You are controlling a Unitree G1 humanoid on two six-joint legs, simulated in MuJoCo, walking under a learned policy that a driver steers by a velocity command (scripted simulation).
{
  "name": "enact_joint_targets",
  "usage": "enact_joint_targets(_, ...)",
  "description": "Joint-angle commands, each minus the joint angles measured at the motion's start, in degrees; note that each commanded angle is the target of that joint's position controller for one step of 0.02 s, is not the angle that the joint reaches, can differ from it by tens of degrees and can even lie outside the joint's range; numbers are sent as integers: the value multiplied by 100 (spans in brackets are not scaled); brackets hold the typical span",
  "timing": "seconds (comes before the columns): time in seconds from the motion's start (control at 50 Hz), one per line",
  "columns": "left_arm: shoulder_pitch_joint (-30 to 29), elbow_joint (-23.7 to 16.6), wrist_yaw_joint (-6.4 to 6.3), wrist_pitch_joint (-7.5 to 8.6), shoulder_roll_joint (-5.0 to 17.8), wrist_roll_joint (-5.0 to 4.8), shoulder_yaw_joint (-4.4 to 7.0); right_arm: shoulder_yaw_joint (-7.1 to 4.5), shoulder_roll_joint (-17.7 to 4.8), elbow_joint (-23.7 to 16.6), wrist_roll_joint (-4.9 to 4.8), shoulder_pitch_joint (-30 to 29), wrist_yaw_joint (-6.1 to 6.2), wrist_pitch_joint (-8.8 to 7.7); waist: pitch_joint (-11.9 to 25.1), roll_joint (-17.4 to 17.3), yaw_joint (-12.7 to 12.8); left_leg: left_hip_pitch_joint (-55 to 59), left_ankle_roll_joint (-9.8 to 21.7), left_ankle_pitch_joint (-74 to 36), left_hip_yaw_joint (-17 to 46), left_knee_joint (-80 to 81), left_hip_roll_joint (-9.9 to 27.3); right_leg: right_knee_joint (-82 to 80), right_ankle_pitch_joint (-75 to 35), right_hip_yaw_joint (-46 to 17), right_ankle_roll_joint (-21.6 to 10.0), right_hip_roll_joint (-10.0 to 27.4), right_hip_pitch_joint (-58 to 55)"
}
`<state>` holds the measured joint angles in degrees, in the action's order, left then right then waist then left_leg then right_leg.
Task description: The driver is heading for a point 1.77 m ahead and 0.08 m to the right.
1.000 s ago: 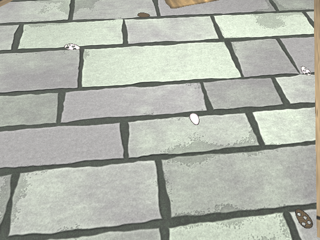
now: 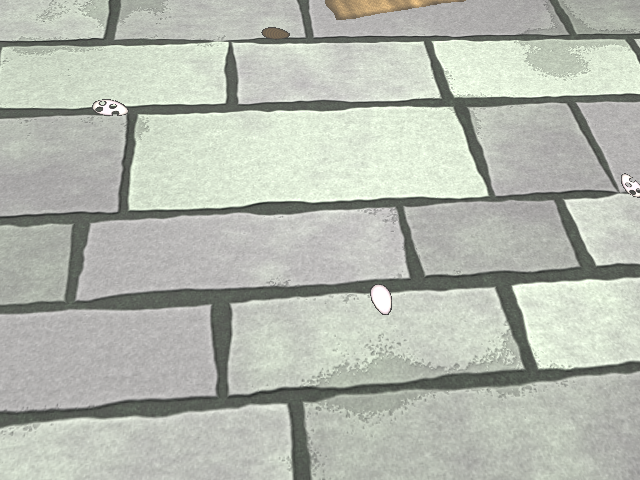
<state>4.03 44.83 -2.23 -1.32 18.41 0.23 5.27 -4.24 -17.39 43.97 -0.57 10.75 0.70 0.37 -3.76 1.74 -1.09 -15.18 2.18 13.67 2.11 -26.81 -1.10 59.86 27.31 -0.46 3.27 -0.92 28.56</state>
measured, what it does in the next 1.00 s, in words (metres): walks ahead: right foot, then left foot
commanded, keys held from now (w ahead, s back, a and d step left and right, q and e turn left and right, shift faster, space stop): q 0.08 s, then no key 0.20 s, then w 0.26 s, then w+e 0.46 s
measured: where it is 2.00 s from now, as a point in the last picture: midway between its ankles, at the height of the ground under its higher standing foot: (348, 299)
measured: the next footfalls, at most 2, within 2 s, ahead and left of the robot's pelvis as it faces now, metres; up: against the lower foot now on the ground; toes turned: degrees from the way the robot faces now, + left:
right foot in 0.32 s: +0.08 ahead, -0.14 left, +0.00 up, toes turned +10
left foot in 0.68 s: +0.15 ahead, +0.14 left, +0.00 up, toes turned +7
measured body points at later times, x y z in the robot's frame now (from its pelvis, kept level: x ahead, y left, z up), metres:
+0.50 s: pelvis +0.04 -0.03 +0.00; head +0.06 -0.04 +0.45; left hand +0.07 +0.26 -0.11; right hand +0.23 -0.28 -0.11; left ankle +0.01 +0.10 -0.69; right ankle +0.04 -0.15 -0.74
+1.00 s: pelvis +0.21 +0.03 +0.00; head +0.23 +0.04 +0.45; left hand +0.38 +0.29 -0.11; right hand +0.20 -0.24 -0.13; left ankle +0.11 +0.13 -0.74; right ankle +0.35 -0.14 -0.68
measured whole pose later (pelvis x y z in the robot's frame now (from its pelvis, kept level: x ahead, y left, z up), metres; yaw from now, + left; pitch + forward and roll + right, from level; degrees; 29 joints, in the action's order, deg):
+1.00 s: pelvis +0.21 +0.03 +0.00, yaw -4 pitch +1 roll +2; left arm 9.8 44.9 1.4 2.2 16.8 -1.5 3.9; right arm -3.4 -14.5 51.6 0.7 20.2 0.5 -5.3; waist -1.2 2.5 -3.9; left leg 3.0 0.7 15.5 -10.3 -11.7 -1.2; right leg 47.8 1.7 -2.9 -0.4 5.5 39.2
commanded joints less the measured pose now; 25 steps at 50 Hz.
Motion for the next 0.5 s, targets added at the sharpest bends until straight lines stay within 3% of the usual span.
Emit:
enact_joint_targets(0.02, -75, -364, -31, 92, 375, -39, 99, -241, -974, -392, -37, -99, 99, -39, 1019, -811, 98, 1439, 1111, -3893, 1436, 487, 1375, 36, -400, -313, 128, 42, 636)
enact_joint_targets(0.12, -151, -321, 6, 106, 311, -68, 57, -263, -1053, -429, -17, -149, 162, 60, 993, -951, -9, 1278, 1051, -3228, 1542, 459, 1259, -1177, -761, -322, 250, 12, 123)
enact_joint_targets(0.22, -99, -271, 82, 125, 393, -99, 56, -179, -975, -361, 51, -300, 96, 117, 810, -1123, -99, 734, 1034, -2723, 1771, 400, 1236, -1924, -686, -214, 144, 48, -707)
enact_joint_targets(0.28, 176, -161, 158, 211, 326, -90, 40, -86, -854, -313, -11, -509, 102, 140, 711, -1056, 117, 587, 826, -2277, 1881, 167, 1051, -3285, -1422, -91, -51, 8, -1382)
enact_joint_targets(0.3, 348, -99, 189, 253, 288, -43, 19, -12, -685, -258, -11, -433, 109, 126, 801, -891, 228, 362, 604, -1334, 1839, 169, 849, -4019, -2161, -157, -167, 97, -1981)
enact_joint_targets(0.32, 491, -86, 182, 277, 479, 67, 23, 102, -377, -203, 105, -229, 95, 78, 970, -328, 167, -93, 262, -107, 1527, -235, 479, -4147, -2509, -828, -364, 788, -2670)
enact_joint_targets(0.34, 489, -61, 165, 270, 816, 114, 57, 137, -219, -168, 157, 92, 72, 25, 935, 681, -166, -723, -42, 1395, 705, -890, -308, -4168, -2258, -1726, -962, 1465, -2847)
enact_joint_targets(0.36, 695, 37, 190, 292, 887, 101, 94, 77, -542, -314, 105, -279, 80, -31, 735, 1114, 144, -1051, -197, 1950, 377, -1466, -227, -4687, -566, -2688, -1714, 2026, -2385)
enact_joint_targets(0.38, 822, 53, 185, 344, 904, 67, 109, -46, -934, -368, -6, -630, 87, -77, 288, 914, 396, -1571, -266, 1956, 361, -2344, -95, -5064, 657, -3013, -1884, 2066, -2341)
enact_joint_targets(0.4, 834, 129, 149, 383, 878, 20, 98, -118, -990, -344, -53, -657, 80, -112, 43, 832, 354, -1957, -280, 1799, 374, -2843, 15, -5185, 1051, -2972, -1767, 1971, -2328)
enact_joint_targets(0.44, 815, 161, 89, 450, 695, -117, 38, -125, -818, -251, -27, -500, 27, -169, -93, 793, 278, -2331, -312, 1209, 305, -2946, 281, -5231, 703, -2491, -1507, 1722, -2589)
enact_joint_targets(0.5, 1043, 247, 63, 494, 599, -125, 22, -23, -376, -265, -10, -787, -60, -354, 55, 639, 437, -2020, -344, 552, -96, -2149, 331, -5256, -296, -1681, -1358, 1354, -2643)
